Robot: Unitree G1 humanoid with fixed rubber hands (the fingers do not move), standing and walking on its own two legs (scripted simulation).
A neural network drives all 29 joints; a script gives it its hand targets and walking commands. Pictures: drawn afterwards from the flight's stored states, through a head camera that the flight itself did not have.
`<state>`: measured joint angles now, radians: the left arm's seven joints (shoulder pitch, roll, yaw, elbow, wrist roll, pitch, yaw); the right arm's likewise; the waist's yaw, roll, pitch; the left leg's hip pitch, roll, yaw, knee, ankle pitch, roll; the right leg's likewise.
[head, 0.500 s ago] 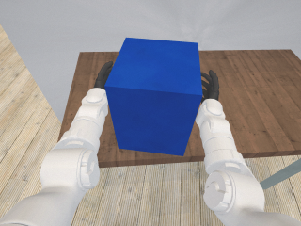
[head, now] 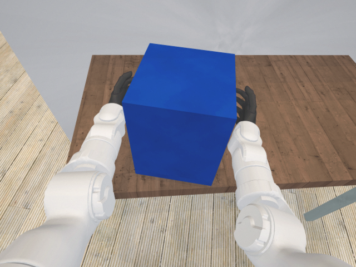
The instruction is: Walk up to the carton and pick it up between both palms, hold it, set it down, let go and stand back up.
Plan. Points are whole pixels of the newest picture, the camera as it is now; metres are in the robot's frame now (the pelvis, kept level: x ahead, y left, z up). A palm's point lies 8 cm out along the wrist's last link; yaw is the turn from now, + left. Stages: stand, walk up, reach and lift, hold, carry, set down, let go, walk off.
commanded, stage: set down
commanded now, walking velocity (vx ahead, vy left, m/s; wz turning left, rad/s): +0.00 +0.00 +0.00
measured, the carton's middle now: (181, 117) +0.45 -0.02 +0.05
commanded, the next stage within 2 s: none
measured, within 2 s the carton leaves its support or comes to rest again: rests again in 1.58 s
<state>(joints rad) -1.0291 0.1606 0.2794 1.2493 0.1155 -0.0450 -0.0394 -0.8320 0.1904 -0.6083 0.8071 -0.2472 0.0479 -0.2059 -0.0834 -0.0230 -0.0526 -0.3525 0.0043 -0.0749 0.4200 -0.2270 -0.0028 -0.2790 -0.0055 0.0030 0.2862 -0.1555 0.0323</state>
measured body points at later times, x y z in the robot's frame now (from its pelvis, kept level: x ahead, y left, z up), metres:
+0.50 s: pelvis +0.01 +0.00 +0.00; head +0.08 +0.03 +0.44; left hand +0.48 +0.13 +0.08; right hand +0.42 -0.16 +0.07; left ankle -0.02 +0.11 -0.75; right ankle -0.03 -0.15 -0.74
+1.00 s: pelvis +0.01 +0.01 +0.00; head +0.07 +0.03 +0.44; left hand +0.48 +0.13 +0.08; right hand +0.41 -0.15 +0.06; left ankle -0.02 +0.11 -0.75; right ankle -0.03 -0.15 -0.74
